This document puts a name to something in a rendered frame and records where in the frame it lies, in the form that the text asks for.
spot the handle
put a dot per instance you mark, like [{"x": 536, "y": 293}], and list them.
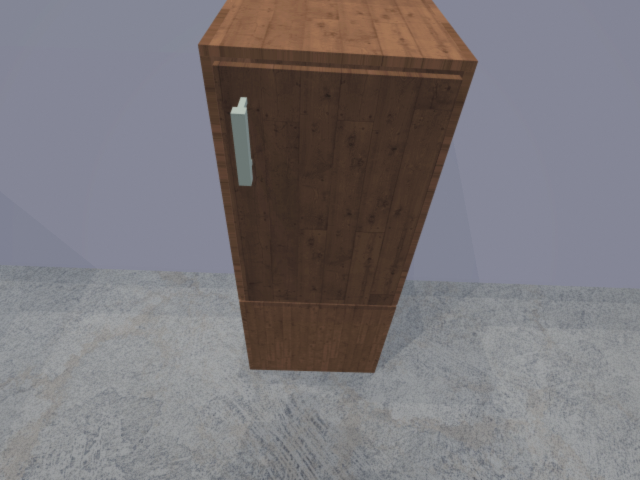
[{"x": 240, "y": 129}]

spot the cupboard door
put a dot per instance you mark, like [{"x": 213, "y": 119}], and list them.
[{"x": 342, "y": 160}]

